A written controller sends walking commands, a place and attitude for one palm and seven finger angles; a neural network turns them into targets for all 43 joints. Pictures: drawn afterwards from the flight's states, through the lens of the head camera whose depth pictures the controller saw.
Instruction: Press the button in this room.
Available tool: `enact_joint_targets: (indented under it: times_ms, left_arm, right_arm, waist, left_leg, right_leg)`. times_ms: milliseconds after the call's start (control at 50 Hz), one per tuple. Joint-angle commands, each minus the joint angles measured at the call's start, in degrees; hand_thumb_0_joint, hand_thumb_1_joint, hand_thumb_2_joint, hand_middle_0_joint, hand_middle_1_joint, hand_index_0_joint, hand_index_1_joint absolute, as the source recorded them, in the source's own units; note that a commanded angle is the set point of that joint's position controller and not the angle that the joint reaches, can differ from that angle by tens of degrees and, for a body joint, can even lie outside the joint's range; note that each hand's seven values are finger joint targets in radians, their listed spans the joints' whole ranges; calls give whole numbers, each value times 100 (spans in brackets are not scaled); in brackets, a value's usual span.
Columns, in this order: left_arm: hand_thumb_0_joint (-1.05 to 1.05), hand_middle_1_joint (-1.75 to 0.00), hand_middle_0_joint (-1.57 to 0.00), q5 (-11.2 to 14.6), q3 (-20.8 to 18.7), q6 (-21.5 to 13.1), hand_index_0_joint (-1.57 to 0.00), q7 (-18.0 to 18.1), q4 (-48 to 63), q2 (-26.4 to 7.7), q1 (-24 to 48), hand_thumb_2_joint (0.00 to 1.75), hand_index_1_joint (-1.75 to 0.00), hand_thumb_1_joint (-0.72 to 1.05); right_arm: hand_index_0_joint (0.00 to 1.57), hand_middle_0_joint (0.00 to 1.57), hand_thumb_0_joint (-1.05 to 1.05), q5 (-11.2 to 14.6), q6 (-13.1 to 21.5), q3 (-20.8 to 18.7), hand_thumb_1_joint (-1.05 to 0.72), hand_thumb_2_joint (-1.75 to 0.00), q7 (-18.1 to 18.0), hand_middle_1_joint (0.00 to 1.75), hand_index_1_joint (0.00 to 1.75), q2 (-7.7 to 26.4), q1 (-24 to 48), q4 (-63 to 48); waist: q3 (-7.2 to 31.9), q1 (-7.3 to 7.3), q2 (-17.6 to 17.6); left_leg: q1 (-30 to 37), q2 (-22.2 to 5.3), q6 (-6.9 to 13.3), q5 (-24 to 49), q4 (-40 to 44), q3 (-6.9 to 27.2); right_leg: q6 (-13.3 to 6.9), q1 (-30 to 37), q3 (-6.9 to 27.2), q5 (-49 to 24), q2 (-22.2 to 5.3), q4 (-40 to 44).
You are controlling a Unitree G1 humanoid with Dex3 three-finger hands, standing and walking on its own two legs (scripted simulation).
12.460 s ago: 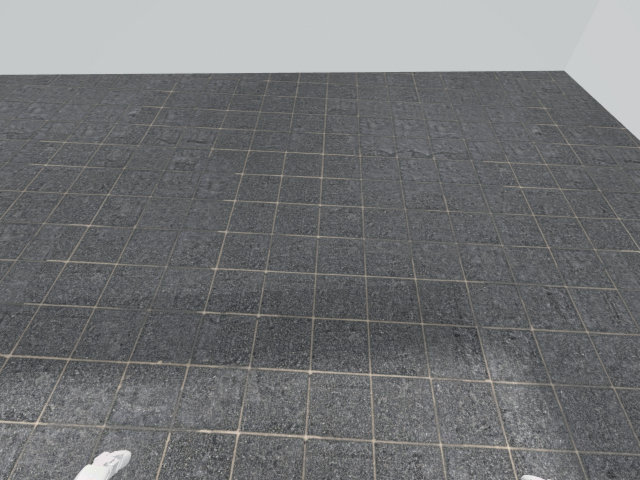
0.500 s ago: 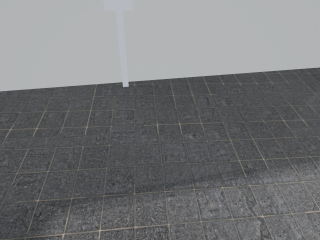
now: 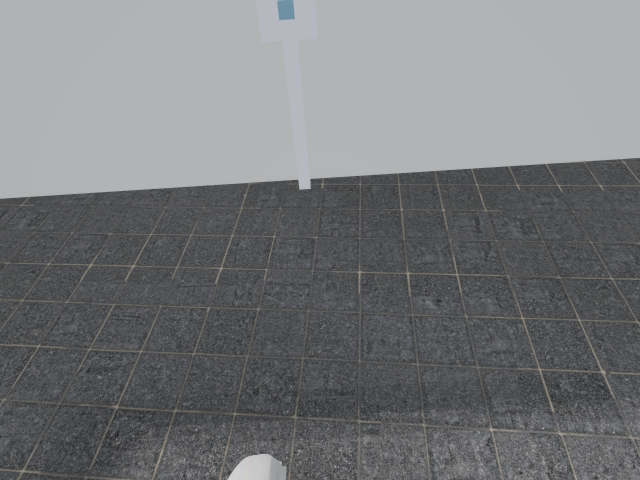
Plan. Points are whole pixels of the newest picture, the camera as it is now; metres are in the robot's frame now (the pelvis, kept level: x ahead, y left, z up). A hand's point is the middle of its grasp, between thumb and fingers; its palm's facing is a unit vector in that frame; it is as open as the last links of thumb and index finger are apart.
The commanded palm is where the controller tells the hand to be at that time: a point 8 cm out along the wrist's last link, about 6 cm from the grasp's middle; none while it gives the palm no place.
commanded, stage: turn or walk to find it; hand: left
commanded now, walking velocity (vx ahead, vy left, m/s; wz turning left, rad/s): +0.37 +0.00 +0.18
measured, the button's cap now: (286, 9) +1.60 +0.20 +0.07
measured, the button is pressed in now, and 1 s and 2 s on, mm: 0 0 0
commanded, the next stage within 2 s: stand and wait in 0.64 s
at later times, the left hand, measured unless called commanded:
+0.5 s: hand out of the picture +0.16 +0.24 -0.19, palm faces +0.13 -0.98 -0.16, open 7.4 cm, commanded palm none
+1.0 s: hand (240, 307) +0.48 +0.20 -0.17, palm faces +0.08 -0.97 -0.21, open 7.2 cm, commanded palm none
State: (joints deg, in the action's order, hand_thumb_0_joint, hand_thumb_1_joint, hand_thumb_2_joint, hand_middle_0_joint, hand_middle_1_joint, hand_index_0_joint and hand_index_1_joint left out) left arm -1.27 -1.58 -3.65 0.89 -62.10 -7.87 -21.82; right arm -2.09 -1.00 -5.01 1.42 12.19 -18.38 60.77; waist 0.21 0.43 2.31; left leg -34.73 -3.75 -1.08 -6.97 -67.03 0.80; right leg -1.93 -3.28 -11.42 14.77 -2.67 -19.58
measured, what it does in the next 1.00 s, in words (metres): walks ahead: left foot, then right foot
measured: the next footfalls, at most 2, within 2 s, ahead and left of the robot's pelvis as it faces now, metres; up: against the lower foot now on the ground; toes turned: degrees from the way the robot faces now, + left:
left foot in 0.30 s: +0.26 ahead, +0.15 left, +0.00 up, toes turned +13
right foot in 0.84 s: +0.51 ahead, -0.06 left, +0.00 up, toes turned -5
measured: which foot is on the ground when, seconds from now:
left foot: up 0.00-0.28, down 0.30-0.84, up 0.86-1.00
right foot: down 0.00-0.32, up 0.34-0.82, down 0.84-1.00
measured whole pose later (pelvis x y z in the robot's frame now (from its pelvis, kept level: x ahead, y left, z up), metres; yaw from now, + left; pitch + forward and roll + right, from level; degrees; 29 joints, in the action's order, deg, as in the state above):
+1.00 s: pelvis +0.38 +0.03 -0.02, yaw +4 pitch -3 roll +1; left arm 0.0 -1.6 -2.8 1.5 -57.8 -7.5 -6.5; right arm -0.6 -0.1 -2.2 -1.0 8.6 -19.7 64.7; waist -6.7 2.1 2.3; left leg -20.1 -3.6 -1.7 -27.2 -61.0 -1.7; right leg -3.1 -18.8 -9.3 9.4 -3.0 -30.5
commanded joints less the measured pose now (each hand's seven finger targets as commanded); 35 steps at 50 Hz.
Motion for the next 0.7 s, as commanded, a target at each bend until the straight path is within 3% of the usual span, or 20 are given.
enact_joint_targets:
  times_ms: [0,100,140,180,200,220,240,260,280,300,320,360,380,420,440,500,560,620,680]
  left_arm:
    - [0,-30,-20,-13,-29,-225,-20,37,-22,-496,-642,90,-30,90]
    - [0,-30,-20,-40,-16,-240,-20,94,-292,-535,-1110,90,-30,90]
    - [0,-30,-20,-49,-8,-199,-20,100,-407,-558,-1251,90,-30,90]
    - [0,-30,-20,-52,-28,-148,-20,108,-465,-636,-1299,90,-30,90]
    - [0,-30,-20,-43,-47,-137,-20,110,-477,-680,-1277,90,-30,90]
    - [0,-30,-20,-34,-62,-124,-20,101,-490,-755,-1186,90,-30,90]
    - [0,-30,-20,-9,-70,-129,-20,93,-457,-831,-1015,90,-30,90]
    - [0,-30,-20,32,-65,-138,-20,69,-417,-783,-976,90,-30,90]
    - [0,-30,-20,92,-32,-137,-20,9,-304,-489,-1277,90,-30,90]
    - [0,-30,-20,101,37,-139,-20,-2,-89,-397,-964,90,-30,90]
    - [0,-30,-20,95,-21,-95,-20,17,44,-543,-452,90,-30,90]
    - [0,-30,-20,42,-45,-36,-20,-32,28,-294,-6,90,-30,90]
    - [0,-30,-20,-11,-70,19,-20,-56,-19,-206,1,90,-30,90]
    - [0,-30,-20,-47,-65,128,-20,-79,-68,-70,-275,90,-30,90]
    - [0,-30,-20,-58,-81,194,-20,-81,-44,-27,-373,90,-30,90]
    - [0,-30,-20,-75,-162,304,-20,-128,245,-109,-25,90,-30,90]
    - [0,-30,-20,-63,-204,337,-20,-186,534,-304,604,90,-30,90]
    - [0,-30,-20,-40,-191,304,-20,-223,830,-402,1388,90,-30,90]
    - [0,-30,-20,-8,-123,259,-20,-193,990,-335,1778,90,-30,90]
  right_arm:
    - [20,20,0,32,91,43,-90,-90,39,30,30,-36,365,-328]
    - [20,20,0,52,190,164,-90,-90,84,30,30,-127,1381,-627]
    - [20,20,0,70,231,218,-90,-90,95,30,30,-185,1730,-731]
    - [20,20,0,78,276,243,-90,-90,89,30,30,-176,1777,-734]
    - [20,20,0,79,312,236,-90,-90,64,30,30,-133,1651,-702]
    - [20,20,0,77,344,200,-90,-90,23,30,30,-26,1285,-594]
    - [20,20,0,58,386,153,-90,-90,-28,30,30,72,540,-376]
    - [20,20,0,24,422,70,-90,-90,-83,30,30,396,-368,-120]
    - [20,20,0,-12,469,-86,-90,-90,-151,30,30,1082,-1029,63]
    - [20,20,0,98,433,-148,-90,-90,-207,30,30,1385,-1386,177]
    - [20,20,0,156,394,-158,-90,-90,-215,30,30,1298,-1041,100]
    - [20,20,0,130,499,-14,-90,-90,-241,30,30,733,-147,-106]
    - [20,20,0,108,532,67,-90,-90,-233,30,30,475,26,-123]
    - [20,20,0,117,613,140,-90,-90,-230,30,30,240,96,-71]
    - [20,20,0,122,618,151,-90,-90,-219,30,30,215,149,-85]
    - [20,20,0,118,636,106,-90,-90,-211,30,30,149,127,-212]
    - [20,20,0,130,649,86,-90,-90,-221,30,30,262,-15,-167]
    - [20,20,0,110,650,58,-90,-90,-239,30,30,370,-367,-66]
    - [20,20,0,73,613,78,-90,-90,-274,30,30,414,-591,47]
  waist:
    - [-929,-124,-906]
    - [-1046,-341,-794]
    - [-1140,-428,-868]
    - [-1007,-422,-971]
    - [-843,-339,-1021]
    - [-594,-151,-914]
    - [-148,243,-846]
    - [540,613,-455]
    - [1441,715,919]
    - [1625,802,1191]
    - [1119,682,365]
    - [-11,355,-161]
    - [-400,191,-212]
    - [-425,-67,-42]
    - [-442,-170,175]
    - [-669,-206,353]
    - [-855,-164,369]
    - [-971,31,160]
    - [-866,124,186]
  left_leg:
    - [-927,-224,-52,212,322,-102]
    - [-947,-348,-4,-62,1724,-450]
    - [-635,-257,85,-244,2331,-644]
    - [-135,-111,210,-463,2789,-840]
    - [254,-2,296,-599,2982,-942]
    - [986,157,378,-706,3147,-1062]
    - [2040,392,448,-418,3523,-1190]
    - [3622,144,549,35,3784,-904]
    - [5317,-1383,1022,535,3919,1136]
    - [5744,-2212,1493,1355,4377,2384]
    - [4894,-2276,1533,702,4668,2028]
    - [3410,-1980,1274,385,5097,1455]
    - [2737,-1729,1078,502,5247,1024]
    - [2225,-1403,931,592,5407,439]
    - [1998,-1299,937,280,5525,213]
    - [1867,-1167,1027,-222,5859,82]
    - [2234,-1147,1074,-15,5927,43]
    - [2774,-1177,1099,668,5790,19]
    - [3287,-1141,1010,2335,5290,-251]
  right_leg:
    - [-57,1,817,-764,-1391,1193]
    - [-399,587,677,-1936,-1574,922]
    - [-432,638,623,-2393,-1603,826]
    - [-404,768,492,-2968,-1594,562]
    - [-407,824,439,-3590,-1602,237]
    - [-375,660,343,-4143,-1625,-324]
    - [-232,362,81,-4550,-1437,-1240]
    - [-21,-426,-106,-3805,-1191,-2501]
    - [272,-2023,-210,-639,-400,-4175]
    - [234,-3011,421,1803,-54,-5330]
    - [131,-3130,760,1717,-338,-5756]
    - [226,-3339,977,876,-706,-5726]
    - [248,-3058,999,671,-790,-5487]
    - [323,-2670,956,353,-795,-5173]
    - [356,-2593,923,197,-779,-5070]
    - [465,-3011,924,-411,-828,-4747]
    - [541,-3466,958,-775,-848,-4251]
    - [532,-3624,832,-809,-792,-3314]
    - [428,-3278,637,-688,-546,-2291]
